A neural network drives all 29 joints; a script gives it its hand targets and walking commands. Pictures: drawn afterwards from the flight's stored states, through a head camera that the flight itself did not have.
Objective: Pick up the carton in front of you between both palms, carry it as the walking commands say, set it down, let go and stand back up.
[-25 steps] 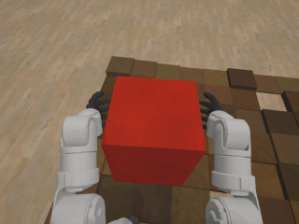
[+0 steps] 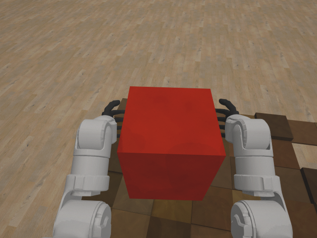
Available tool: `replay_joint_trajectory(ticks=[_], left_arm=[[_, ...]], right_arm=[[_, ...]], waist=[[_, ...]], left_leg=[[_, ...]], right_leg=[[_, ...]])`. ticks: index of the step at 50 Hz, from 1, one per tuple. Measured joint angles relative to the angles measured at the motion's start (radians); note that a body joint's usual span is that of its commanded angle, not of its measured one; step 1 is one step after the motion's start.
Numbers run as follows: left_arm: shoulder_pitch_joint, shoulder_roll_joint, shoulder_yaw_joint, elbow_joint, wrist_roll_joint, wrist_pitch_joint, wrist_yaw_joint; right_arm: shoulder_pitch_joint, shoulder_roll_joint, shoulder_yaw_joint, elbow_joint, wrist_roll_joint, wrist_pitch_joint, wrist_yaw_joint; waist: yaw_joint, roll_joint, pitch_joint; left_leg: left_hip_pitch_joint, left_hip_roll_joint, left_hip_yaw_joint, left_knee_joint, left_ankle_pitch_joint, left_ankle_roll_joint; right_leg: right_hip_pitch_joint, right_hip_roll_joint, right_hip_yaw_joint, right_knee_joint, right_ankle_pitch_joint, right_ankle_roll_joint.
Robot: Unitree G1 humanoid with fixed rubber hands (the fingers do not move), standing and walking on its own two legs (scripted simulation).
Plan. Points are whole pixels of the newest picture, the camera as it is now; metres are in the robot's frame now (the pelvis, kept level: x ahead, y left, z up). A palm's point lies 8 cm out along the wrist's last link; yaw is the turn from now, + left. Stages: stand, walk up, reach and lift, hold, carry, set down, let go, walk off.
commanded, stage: carry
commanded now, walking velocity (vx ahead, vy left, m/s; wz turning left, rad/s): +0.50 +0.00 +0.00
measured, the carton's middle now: (167, 146) +0.35 +0.00 +0.03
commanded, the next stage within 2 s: none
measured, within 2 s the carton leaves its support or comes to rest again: neither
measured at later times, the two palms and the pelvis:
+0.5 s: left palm (125, 61) +0.65 +0.16 +0.11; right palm (212, 62) +0.64 -0.14 +0.12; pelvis +0.31 +0.02 +0.03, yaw -1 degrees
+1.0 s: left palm (147, 20) +0.93 +0.10 +0.14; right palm (216, 20) +0.95 -0.20 +0.13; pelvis +0.66 -0.06 +0.02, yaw +2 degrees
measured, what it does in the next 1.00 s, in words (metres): walks ahead: left foot, then right foot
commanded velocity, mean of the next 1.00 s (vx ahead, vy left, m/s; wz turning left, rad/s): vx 0.50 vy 0.00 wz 0.00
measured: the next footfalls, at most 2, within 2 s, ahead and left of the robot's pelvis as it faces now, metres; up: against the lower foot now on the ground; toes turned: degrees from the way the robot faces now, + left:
left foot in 0.30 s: +0.35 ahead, +0.10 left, +0.01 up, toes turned +9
right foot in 0.76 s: +0.69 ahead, -0.11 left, +0.00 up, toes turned -9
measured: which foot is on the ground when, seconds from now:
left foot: up 0.00-0.28, down 0.30-0.76, up 0.78-1.00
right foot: down 0.00-0.32, up 0.34-0.74, down 0.76-1.00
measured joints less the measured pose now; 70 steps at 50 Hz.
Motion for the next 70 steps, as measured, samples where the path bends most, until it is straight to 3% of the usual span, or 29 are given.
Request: replay_joint_trajectory(ticks=[6,9,13,15,16,19,22,27,31,34,36,37,38,39,41,43,45,50,55,58,62,64,65,66,68,70], left_arm=[[-0.013,0.015,0.022,-0.013,-0.029,0.024,0.011],[-0.016,0.01,0.037,-0.058,-0.032,0.034,0.015],[-0.02,0.002,0.053,-0.093,-0.025,0.042,0.015],[-0.012,-0.003,0.061,-0.096,-0.019,0.042,0.014],[-0.01,0.003,0.061,-0.095,-0.016,0.043,0.01],[0.01,0.0,0.064,-0.085,-0.005,0.039,0.002],[0.042,-0.025,0.066,-0.107,0.014,0.05,0.002],[0.138,-0.075,0.061,-0.244,0.029,0.048,0.001],[0.236,-0.115,0.046,-0.4,0.029,0.037,-0.002],[0.295,-0.133,0.038,-0.51,0.021,0.044,-0.006],[0.318,-0.139,0.027,-0.559,0.021,0.055,-0.007],[0.322,-0.139,0.02,-0.573,0.022,0.064,-0.008],[0.322,-0.138,0.01,-0.575,0.024,0.07,-0.008],[0.317,-0.138,0.003,-0.565,0.028,0.071,-0.008],[0.303,-0.143,-0.001,-0.54,0.039,0.091,-0.008],[0.303,-0.142,0.004,-0.531,0.044,0.119,-0.008],[0.309,-0.141,0.015,-0.531,0.044,0.136,-0.009],[0.337,-0.133,0.03,-0.488,0.053,0.124,-0.03],[0.385,-0.122,0.006,-0.422,0.059,0.083,-0.044],[0.41,-0.117,-0.011,-0.415,0.057,0.062,-0.045],[0.434,-0.113,-0.031,-0.433,0.052,0.043,-0.044],[0.443,-0.112,-0.036,-0.448,0.05,0.039,-0.043],[0.446,-0.109,-0.033,-0.452,0.048,0.036,-0.043],[0.442,-0.107,-0.023,-0.45,0.047,0.031,-0.042],[0.434,-0.103,-0.007,-0.448,0.044,0.023,-0.042],[0.424,-0.107,-0.003,-0.444,0.045,0.016,-0.041]], right_arm=[[-0.045,0.01,-0.006,0.02,-0.012,0.02,-0.001],[-0.042,0.022,-0.015,-0.028,-0.017,0.026,-0.003],[-0.033,0.039,-0.027,-0.067,-0.023,0.025,-0.003],[-0.03,0.044,-0.027,-0.057,-0.024,0.018,-0.003],[-0.026,0.054,-0.029,-0.049,-0.028,0.008,-0.003],[-0.002,0.068,-0.028,-0.032,-0.033,-0.01,-0.003],[0.052,0.076,-0.028,-0.063,-0.027,-0.005,-0.003],[0.16,0.125,-0.042,-0.212,-0.036,-0.006,0.002],[0.256,0.174,-0.041,-0.37,-0.048,-0.011,0.012],[0.313,0.203,-0.024,-0.481,-0.057,-0.003,0.02],[0.333,0.195,-0.002,-0.527,-0.059,0.013,0.024],[0.338,0.192,0.003,-0.545,-0.06,0.024,0.025],[0.339,0.185,0.003,-0.556,-0.06,0.035,0.026],[0.334,0.174,0.002,-0.555,-0.057,0.047,0.026],[0.324,0.157,-0.003,-0.543,-0.054,0.078,0.026],[0.317,0.157,-0.004,-0.528,-0.056,0.107,0.025],[0.311,0.164,-0.001,-0.513,-0.062,0.122,0.024],[0.33,0.185,0.013,-0.459,-0.087,0.105,0.023],[0.382,0.18,0.038,-0.412,-0.103,0.074,0.021],[0.408,0.174,0.051,-0.41,-0.099,0.056,0.022],[0.438,0.169,0.064,-0.437,-0.092,0.04,0.021],[0.446,0.168,0.069,-0.448,-0.088,0.032,0.02],[0.448,0.167,0.075,-0.442,-0.085,0.023,0.02],[0.439,0.169,0.078,-0.425,-0.084,0.01,0.019],[0.414,0.173,0.081,-0.396,-0.086,-0.008,0.019],[0.412,0.174,0.073,-0.394,-0.083,-0.019,0.019]], waist=[[0.009,-0.002,0.051],[0.008,-0.009,0.064],[-0.016,-0.025,0.066],[-0.042,-0.015,0.071],[-0.059,-0.038,0.074],[-0.087,-0.05,0.072],[-0.09,-0.041,0.072],[-0.07,-0.038,0.064],[-0.048,-0.045,0.045],[-0.034,-0.049,0.025],[-0.03,-0.049,0.011],[-0.031,-0.052,0.003],[-0.029,-0.046,-0.007],[-0.022,-0.022,-0.011],[-0.02,-0.009,-0.009],[-0.023,-0.011,-0.007],[-0.026,-0.015,-0.008],[-0.026,-0.027,-0.033],[-0.027,-0.039,-0.052],[-0.029,-0.037,-0.048],[-0.027,-0.036,-0.033],[-0.025,-0.042,-0.021],[-0.031,-0.062,-0.017],[-0.034,-0.083,-0.005],[-0.051,-0.083,0.022],[-0.058,-0.073,0.045]], left_leg=[[-0.247,0.022,0.016,-0.095,0.162,-0.006],[-0.271,0.032,0.032,-0.294,0.223,-0.012],[-0.192,0.016,0.095,-0.543,0.298,0.01],[-0.084,0.005,0.133,-0.655,0.326,0.025],[-0.058,-0.012,0.147,-0.648,0.332,0.047],[-0.017,-0.029,0.154,-0.609,0.249,0.115],[0.059,-0.025,0.145,-0.671,0.222,0.124],[0.2,-0.013,0.131,-0.803,0.197,0.106],[0.323,-0.009,0.125,-0.869,0.145,0.089],[0.422,-0.006,0.124,-0.889,0.081,0.059],[0.479,0.002,0.121,-0.858,0.027,0.018],[0.49,0.007,0.116,-0.796,-0.008,-0.012],[0.472,0.022,0.109,-0.686,-0.048,-0.027],[0.418,0.041,0.081,-0.532,-0.044,-0.029],[0.264,0.021,0.013,-0.215,-0.006,-0.019],[0.122,0.011,0.003,-0.038,0.055,-0.005],[0.002,0.024,0.016,0.005,0.122,0.0],[-0.207,0.07,0.037,-0.079,0.236,-0.021],[-0.289,0.083,0.073,-0.265,0.338,-0.039],[-0.287,0.069,0.101,-0.39,0.401,-0.03],[-0.218,0.028,0.16,-0.58,0.463,0.01],[-0.139,-0.008,0.197,-0.665,0.463,0.029],[-0.098,-0.029,0.208,-0.68,0.389,0.051],[-0.096,-0.038,0.22,-0.646,0.338,0.07],[-0.08,-0.031,0.225,-0.616,0.298,0.092],[-0.031,-0.026,0.22,-0.647,0.295,0.087]], right_leg=[[0.138,0.013,0.004,-0.109,-0.036,0.006],[0.213,0.017,0.008,-0.154,-0.065,0.015],[0.313,0.007,0.008,-0.168,-0.123,0.057],[0.308,-0.001,0.003,-0.029,-0.087,0.08],[0.276,-0.025,0.019,0.1,-0.038,0.073],[0.096,-0.018,0.127,0.522,-0.039,0.055],[-0.057,-0.02,0.135,0.629,0.008,0.061],[-0.203,-0.049,0.102,0.422,0.104,0.097],[-0.231,-0.062,0.068,0.204,0.232,0.105],[-0.191,-0.055,0.03,0.025,0.36,0.099],[-0.128,-0.043,-0.006,-0.078,0.431,0.092],[-0.081,-0.039,-0.026,-0.12,0.436,0.09],[-0.05,-0.032,-0.037,-0.113,0.39,0.06],[-0.054,-0.02,-0.049,-0.06,0.334,0.024],[-0.037,-0.017,-0.062,-0.016,0.269,-0.017],[0.009,-0.014,-0.066,-0.048,0.257,-0.023],[0.062,-0.008,-0.064,-0.098,0.246,-0.019],[0.193,0.006,-0.045,-0.203,0.211,-0.014],[0.343,0.005,-0.024,-0.297,0.161,0.006],[0.427,0.006,-0.015,-0.326,0.113,0.021],[0.531,0.005,-0.007,-0.33,0.021,0.046],[0.557,-0.007,0.0,-0.252,-0.048,0.061],[0.537,-0.029,0.004,-0.149,-0.089,0.068],[0.463,-0.06,0.017,0.034,-0.062,0.076],[0.263,-0.043,0.101,0.443,-0.024,0.081],[0.095,-0.028,0.131,0.663,0.003,0.068]])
